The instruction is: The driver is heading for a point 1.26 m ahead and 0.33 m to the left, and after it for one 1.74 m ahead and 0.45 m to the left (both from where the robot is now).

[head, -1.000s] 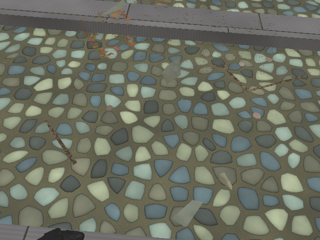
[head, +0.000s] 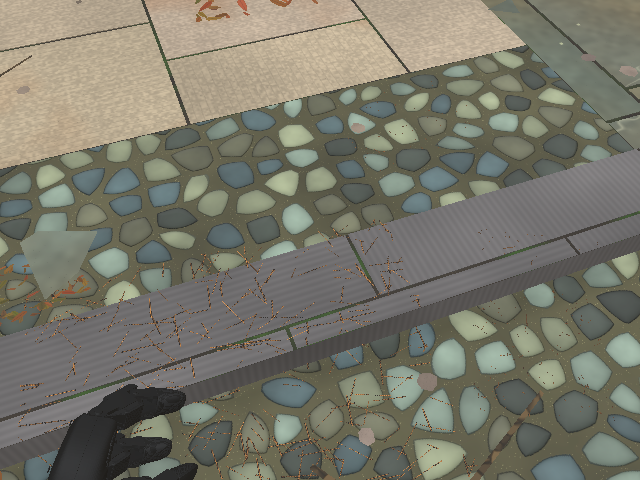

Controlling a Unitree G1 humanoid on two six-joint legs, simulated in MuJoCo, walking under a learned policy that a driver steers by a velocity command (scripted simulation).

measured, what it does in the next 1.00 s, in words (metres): climbs, turning left: left foot, then right foot 0.08 m higher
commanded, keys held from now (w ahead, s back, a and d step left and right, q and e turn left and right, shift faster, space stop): w+q+shift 0.56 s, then w+e+shift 0.44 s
